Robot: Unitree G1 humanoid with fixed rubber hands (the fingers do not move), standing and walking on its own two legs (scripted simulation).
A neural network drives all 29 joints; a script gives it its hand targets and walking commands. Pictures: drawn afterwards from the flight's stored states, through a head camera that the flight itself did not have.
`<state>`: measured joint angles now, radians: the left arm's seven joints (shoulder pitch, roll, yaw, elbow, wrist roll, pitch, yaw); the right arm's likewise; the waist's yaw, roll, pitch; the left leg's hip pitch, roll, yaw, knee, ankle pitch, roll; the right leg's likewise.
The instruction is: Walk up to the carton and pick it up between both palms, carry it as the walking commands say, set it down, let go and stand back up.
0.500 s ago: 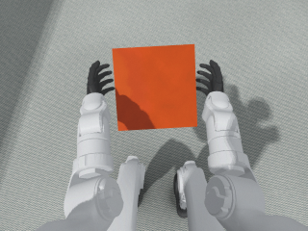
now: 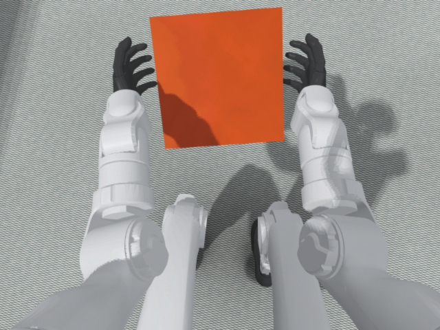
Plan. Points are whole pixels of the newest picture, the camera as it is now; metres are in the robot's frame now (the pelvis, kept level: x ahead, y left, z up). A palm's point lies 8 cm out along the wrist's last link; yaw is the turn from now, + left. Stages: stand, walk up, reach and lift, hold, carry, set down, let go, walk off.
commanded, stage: set down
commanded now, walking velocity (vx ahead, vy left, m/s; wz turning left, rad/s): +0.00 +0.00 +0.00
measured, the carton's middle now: (220, 84) +0.53 +0.05 -0.18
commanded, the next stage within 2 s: none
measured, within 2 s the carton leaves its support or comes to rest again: neither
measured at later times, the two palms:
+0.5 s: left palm (142, 95) +0.50 +0.20 -0.16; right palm (291, 92) +0.52 -0.09 -0.17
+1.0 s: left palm (151, 98) +0.52 +0.21 -0.25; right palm (281, 96) +0.54 -0.09 -0.26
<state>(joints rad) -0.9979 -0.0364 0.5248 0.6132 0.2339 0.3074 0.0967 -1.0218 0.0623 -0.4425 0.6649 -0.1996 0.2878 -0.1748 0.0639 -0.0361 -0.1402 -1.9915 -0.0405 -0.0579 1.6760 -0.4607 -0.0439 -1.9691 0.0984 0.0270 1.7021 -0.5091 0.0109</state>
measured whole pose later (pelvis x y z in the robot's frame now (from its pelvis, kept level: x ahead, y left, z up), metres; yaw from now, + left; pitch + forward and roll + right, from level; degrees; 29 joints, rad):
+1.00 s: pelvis +0.00 +0.01 -0.12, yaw -1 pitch +43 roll -1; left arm -1.30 0.13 0.43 0.74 0.11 0.28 0.11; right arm -1.33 -0.12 -0.33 0.81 -0.06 0.25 -0.20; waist 0.08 -0.03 0.18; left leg -2.30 -0.06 -0.04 2.07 -0.53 -0.04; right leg -2.26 0.11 0.02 2.10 -0.59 0.04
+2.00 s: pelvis +0.00 +0.01 -0.15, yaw +0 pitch +33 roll +1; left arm -1.43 0.29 0.38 0.97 0.00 0.18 0.02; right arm -1.48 -0.20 -0.26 1.01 0.00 0.17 -0.11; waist 0.07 -0.02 0.44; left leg -2.21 -0.05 -0.02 2.26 -0.63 -0.04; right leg -2.19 0.13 0.03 2.29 -0.68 0.04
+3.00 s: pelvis +0.02 +0.01 -0.16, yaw +0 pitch +34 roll +1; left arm -1.43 0.28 0.46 0.98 0.04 0.13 -0.04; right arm -1.50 -0.20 -0.31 1.02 -0.06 0.12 -0.04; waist 0.07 -0.01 0.46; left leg -2.21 -0.04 -0.02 2.30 -0.68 -0.04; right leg -2.18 0.12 0.02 2.33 -0.74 0.03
